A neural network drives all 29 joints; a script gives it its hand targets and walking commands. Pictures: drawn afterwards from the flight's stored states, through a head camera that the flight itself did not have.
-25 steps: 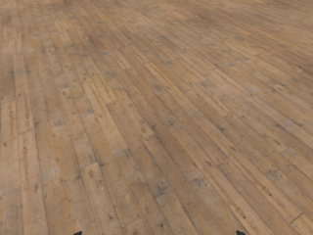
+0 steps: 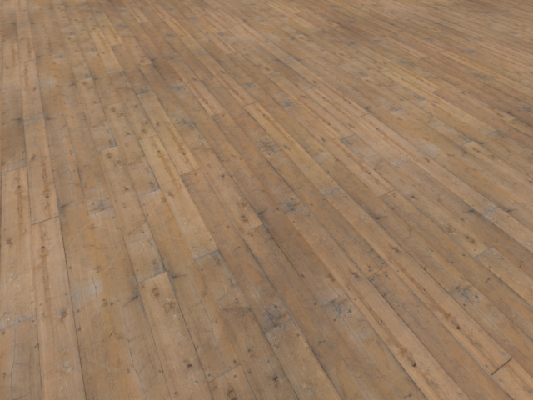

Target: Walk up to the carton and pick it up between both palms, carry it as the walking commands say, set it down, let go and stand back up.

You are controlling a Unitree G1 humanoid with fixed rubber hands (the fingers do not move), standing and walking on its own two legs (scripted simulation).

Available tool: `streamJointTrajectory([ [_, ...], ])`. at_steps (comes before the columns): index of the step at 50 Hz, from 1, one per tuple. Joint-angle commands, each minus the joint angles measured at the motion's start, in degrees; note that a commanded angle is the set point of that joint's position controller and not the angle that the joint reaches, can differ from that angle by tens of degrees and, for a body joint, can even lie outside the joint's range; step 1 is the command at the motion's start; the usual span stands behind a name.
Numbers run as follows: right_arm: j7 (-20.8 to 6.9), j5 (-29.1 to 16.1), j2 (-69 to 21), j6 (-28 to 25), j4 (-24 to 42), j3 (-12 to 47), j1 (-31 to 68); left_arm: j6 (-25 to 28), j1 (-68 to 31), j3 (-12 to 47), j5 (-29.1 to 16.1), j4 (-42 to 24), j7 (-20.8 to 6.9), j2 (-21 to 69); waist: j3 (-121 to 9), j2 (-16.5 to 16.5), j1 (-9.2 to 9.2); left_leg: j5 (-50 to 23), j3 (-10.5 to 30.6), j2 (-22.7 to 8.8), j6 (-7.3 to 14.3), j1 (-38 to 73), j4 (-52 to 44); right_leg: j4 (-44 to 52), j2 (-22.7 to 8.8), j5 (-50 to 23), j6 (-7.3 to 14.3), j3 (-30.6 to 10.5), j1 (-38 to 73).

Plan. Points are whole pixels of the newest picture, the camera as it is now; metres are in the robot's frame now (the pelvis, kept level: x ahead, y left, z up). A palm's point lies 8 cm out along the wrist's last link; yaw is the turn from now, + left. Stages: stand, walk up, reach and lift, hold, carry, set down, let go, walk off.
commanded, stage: stand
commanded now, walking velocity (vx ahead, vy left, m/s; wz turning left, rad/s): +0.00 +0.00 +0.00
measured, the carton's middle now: out of the picture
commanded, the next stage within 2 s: walk up in 0.24 s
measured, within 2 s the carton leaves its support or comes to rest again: neither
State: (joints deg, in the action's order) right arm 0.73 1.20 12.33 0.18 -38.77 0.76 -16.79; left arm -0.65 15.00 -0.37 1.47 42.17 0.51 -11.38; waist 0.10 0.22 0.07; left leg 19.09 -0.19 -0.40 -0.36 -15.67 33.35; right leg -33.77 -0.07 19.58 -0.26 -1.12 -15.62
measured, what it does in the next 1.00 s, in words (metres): lifts its right foot, turning left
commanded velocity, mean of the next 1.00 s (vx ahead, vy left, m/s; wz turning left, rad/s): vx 0.00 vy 0.00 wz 0.28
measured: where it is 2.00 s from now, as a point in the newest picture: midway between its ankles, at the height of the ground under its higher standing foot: outside the picture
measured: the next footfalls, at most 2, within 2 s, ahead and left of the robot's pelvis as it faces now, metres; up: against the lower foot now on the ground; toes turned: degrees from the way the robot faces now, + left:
right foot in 1.26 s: +0.02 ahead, -0.08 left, +0.00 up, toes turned +25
left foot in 1.72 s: -0.11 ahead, +0.09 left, +0.00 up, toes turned +45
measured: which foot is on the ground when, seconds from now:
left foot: down 0.00-1.00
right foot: down 0.00-0.74, up 0.76-1.00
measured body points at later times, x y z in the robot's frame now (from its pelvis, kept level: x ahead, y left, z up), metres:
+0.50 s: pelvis -0.01 +0.00 +0.00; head +0.01 +0.00 +0.45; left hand +0.07 +0.25 -0.13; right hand +0.06 -0.25 -0.13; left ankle -0.02 +0.12 -0.73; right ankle -0.02 -0.12 -0.73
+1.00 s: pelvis -0.04 +0.05 +0.01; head -0.01 +0.09 +0.46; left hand +0.01 +0.34 -0.12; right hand +0.11 -0.18 -0.10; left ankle -0.04 +0.13 -0.73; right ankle -0.01 -0.12 -0.65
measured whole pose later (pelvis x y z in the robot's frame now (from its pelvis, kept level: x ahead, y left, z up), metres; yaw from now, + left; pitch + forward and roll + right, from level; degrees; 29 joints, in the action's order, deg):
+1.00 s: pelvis -0.04 +0.05 +0.01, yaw +18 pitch +4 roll -3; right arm -0.1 1.3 13.3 0.5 -41.9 -1.8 -17.1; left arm -3.2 7.8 -4.2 1.5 43.9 0.9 -14.6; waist 1.7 -1.1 -1.2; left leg 10.8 2.4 1.8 3.5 -19.2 26.7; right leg -60.4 -2.3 21.0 -3.1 0.5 -30.4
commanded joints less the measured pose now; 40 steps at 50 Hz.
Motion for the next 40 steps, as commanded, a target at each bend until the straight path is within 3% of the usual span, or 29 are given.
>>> streamJointTrajectory([
  [1,0.2,0.1,5.6,-0.8,3.4,-1.6,-1.0,1.1,1.0,-1.7,-0.3,-2.7,0.4,-6.5,-4.2,0.8,-0.32,-12.7,1.7,-2.1,2.0,2.0,-4.1,4.7,-3.1,-15.0,1.8,-3.1,2.2],
  [4,0.6,-0.2,4.0,-0.5,1.4,-1.3,-3.3,0.4,0.5,-1.9,0.3,-1.8,0.6,-6.1,2.5,0.9,-0.92,-11.5,3.2,-3.0,2.4,-1.0,-5.5,5.5,-2.7,-14.1,1.5,-2.8,-0.9],
  [6,0.5,0.1,4.7,-0.5,2.0,-1.4,-2.5,0.7,0.2,-1.8,0.0,-1.7,0.1,-6.0,-0.2,-2.2,-0.59,-9.5,3.5,-3.2,2.5,-0.5,-5.7,5.8,-2.3,-11.6,1.6,-2.8,0.5],
  [8,0.3,0.3,5.5,-0.5,0.9,-1.7,-2.7,0.6,1.4,-1.7,-0.4,-0.7,0.2,-4.6,-0.9,1.4,-0.03,-12.0,3.8,-2.9,2.6,-1.1,-6.2,5.3,-2.8,-13.8,1.6,-2.8,2.7],
  [9,0.3,-0.1,6.4,-0.7,1.1,-2.1,-2.7,0.9,1.7,-1.5,-0.6,-1.0,0.2,-4.7,-3.9,-0.1,-0.32,-12.4,3.1,-2.8,2.5,2.7,-5.2,5.0,-2.9,-15.2,2.0,-3.2,1.6],
  [10,0.6,-0.2,5.8,-0.8,0.7,-2.2,-2.9,1.1,1.0,-1.7,-0.3,-1.0,0.6,-5.5,-2.2,1.4,-1.03,-12.6,3.4,-2.9,2.7,1.9,-4.9,4.8,-2.4,-15.8,1.5,-2.8,0.9],
  [12,0.6,0.0,4.8,-0.6,0.2,-1.8,-3.1,0.8,1.0,-1.8,0.1,-0.4,0.6,-5.4,0.2,-1.2,-0.35,-10.6,3.4,-3.0,2.4,-0.9,-5.9,6.2,-2.9,-13.5,1.7,-3.1,1.2],
  [14,0.6,0.3,6.1,-0.7,-0.6,-1.8,-4.2,0.7,1.3,-1.9,0.0,0.4,0.3,-5.6,1.2,1.7,-0.02,-9.4,3.8,-3.1,2.4,-1.9,-7.2,5.9,-2.6,-11.8,1.5,-2.9,1.8],
  [15,0.8,0.1,6.1,-0.7,-0.9,-2.0,-4.4,0.6,2.5,-2.0,0.2,1.1,0.5,-5.8,1.6,-0.8,0.14,-8.7,5.0,-3.8,2.7,-3.2,-8.2,5.7,-2.4,-12.0,1.6,-2.6,3.0],
  [18,0.5,-0.2,5.7,-0.6,-1.0,-2.0,-3.3,0.6,1.5,-2.0,-0.2,1.8,0.2,-6.2,0.0,-0.2,0.29,-5.5,5.1,-3.6,3.2,-1.6,-8.9,6.4,-2.4,-10.4,1.7,-2.7,2.1],
  [19,0.4,0.1,4.5,-0.9,-0.8,-1.4,-2.0,0.9,1.7,-2.1,-0.6,2.4,0.0,-5.4,-2.3,1.9,0.74,-7.9,4.8,-3.5,2.9,-1.0,-8.7,6.3,-2.7,-12.0,1.3,-3.0,5.0],
  [21,0.4,-0.1,5.4,-0.8,-1.6,-1.7,-1.7,1.1,1.4,-2.1,-0.3,2.9,0.2,-5.9,-1.0,0.6,0.29,-9.1,4.0,-3.0,2.6,1.0,-8.0,7.6,-3.3,-12.6,1.9,-3.5,2.0],
  [22,1.2,-0.2,7.4,-0.9,-1.7,-4.5,-0.1,0.7,0.3,-2.4,0.2,1.9,0.6,-6.4,-0.6,0.5,0.49,-13.4,2.7,-6.2,1.5,0.6,-4.9,5.2,-5.5,-17.0,0.3,0.8,0.6],
  [23,0.1,-1.0,9.0,-0.6,-1.1,-5.0,-1.1,0.3,-1.1,-4.3,-0.2,-0.1,1.6,-9.4,-0.2,1.0,0.59,-21.8,7.3,-5.2,2.2,-5.7,-1.7,2.2,-5.4,-8.9,-0.4,1.6,4.9],
  [25,-0.5,-1.3,9.3,-0.4,-0.2,-6.0,1.6,0.4,3.7,-5.4,-0.5,0.9,2.3,-9.4,-1.5,-2.8,2.53,-23.0,8.0,-5.2,3.7,-9.0,3.7,3.1,-8.3,-4.3,0.8,-2.0,5.6],
  [26,-0.7,-1.0,8.4,-0.2,0.9,-6.2,2.6,0.4,5.4,-5.5,-0.8,1.2,2.5,-9.9,-1.1,-5.0,3.99,-19.9,4.8,-2.4,2.0,-13.8,8.1,5.6,-11.8,-5.4,2.7,-5.4,7.7],
  [27,-0.7,-0.2,7.0,-0.1,1.8,-6.8,2.7,0.5,6.1,-5.8,-0.9,1.6,2.6,-11.2,-2.0,-9.3,3.89,-8.7,0.6,0.5,-0.1,-16.6,15.2,9.4,-17.7,-15.2,6.0,-11.2,9.5],
  [28,-0.7,0.5,6.4,0.2,2.7,-6.9,1.4,0.7,5.1,-5.4,-0.8,2.2,3.0,-11.3,-1.5,-14.8,3.49,11.1,-2.6,1.1,-1.0,-19.2,24.8,10.0,-23.5,-25.9,10.4,-13.6,7.9],
  [29,-0.8,1.4,6.0,0.8,2.7,-7.0,0.6,0.8,5.5,-5.1,-0.2,2.5,3.2,-10.3,-2.0,-10.4,2.45,14.9,-1.2,-1.9,-1.2,-17.9,31.6,10.5,-26.6,-32.8,13.2,-12.9,4.0],
  [30,-1.3,0.6,5.4,1.2,2.8,-6.9,1.1,1.0,0.9,-4.8,0.1,1.2,3.1,-11.2,-0.5,-7.5,0.7,13.4,0.0,-3.4,-1.2,-14.7,30.6,11.7,-23.7,-30.4,12.3,-9.2,-0.7],
  [31,-1.5,0.2,4.7,1.7,2.5,-6.8,0.4,1.3,-1.6,-4.7,0.1,1.9,3.4,-11.6,0.9,-7.9,-0.58,11.2,0.8,-4.5,-1.2,-12.5,28.3,12.5,-22.6,-26.6,10.7,-6.8,-4.4],
  [32,-1.7,-0.8,3.2,2.0,1.8,-5.9,-1.4,1.3,-5.8,-4.9,0.7,0.9,3.4,-13.1,-0.1,-8.8,-2.18,8.8,-0.3,-5.3,-1.7,-8.7,21.2,12.4,-18.7,-20.8,7.6,-1.9,-5.2],
  [33,-1.8,-1.3,2.4,2.3,0.6,-5.0,-3.6,1.1,-7.6,-4.9,1.1,0.5,3.3,-11.9,-0.4,-11.5,-3.21,6.9,-2.3,-3.9,-1.6,-6.2,16.8,10.9,-17.0,-21.8,6.0,0.9,-5.5],
  [35,-2.2,-1.6,2.8,2.3,0.1,-4.5,-3.5,0.4,-5.2,-5.1,0.7,0.6,2.6,-10.8,-2.1,-10.6,-2.46,1.4,-5.7,-1.4,-0.7,-1.0,6.2,6.3,-16.0,-17.5,4.2,4.4,-4.8],
  [36,-2.2,-0.8,4.6,1.8,-0.9,-4.5,-3.4,-0.1,-2.6,-5.7,1.2,0.5,2.1,-10.2,-0.5,-4.6,-2.34,-2.8,-3.2,-0.9,0.3,2.3,-1.8,-1.3,-13.5,-12.3,2.4,7.5,-7.3],
  [37,-2.0,0.1,9.3,0.9,0.1,-5.1,-3.3,-0.3,-1.4,-5.4,1.3,-1.1,1.6,-7.6,-1.1,7.4,-2.94,-13.9,10.6,-7.2,3.1,7.4,-8.9,-13.3,-8.6,0.4,-0.7,10.6,-14.6],
  [38,-1.3,0.7,15.5,-0.2,-0.1,-6.5,-5.7,-0.9,-2.8,-4.2,1.7,-2.8,1.2,-4.2,-1.3,18.1,-3.05,-37.5,29.3,-21.4,5.7,11.6,-11.7,-25.0,-3.0,20.5,-3.4,8.1,-24.4],
  [39,-0.8,0.2,17.1,-0.4,0.2,-7.4,-9.1,-1.2,-5.5,-3.8,0.6,-5.6,1.3,-6.1,-6.9,19.5,-4.96,-42.4,28.9,-22.9,10.9,11.2,-12.6,-30.2,-3.9,18.0,-3.0,0.4,-22.9],
  [40,-0.6,0.3,14.2,-0.4,-0.4,-6.8,-7.8,-1.1,-7.3,-4.5,0.7,-4.1,1.0,-7.7,-7.0,15.6,-4.4,-39.1,27.0,-21.0,11.7,10.9,-11.7,-31.2,-4.3,14.9,-2.8,-0.2,-22.8],
])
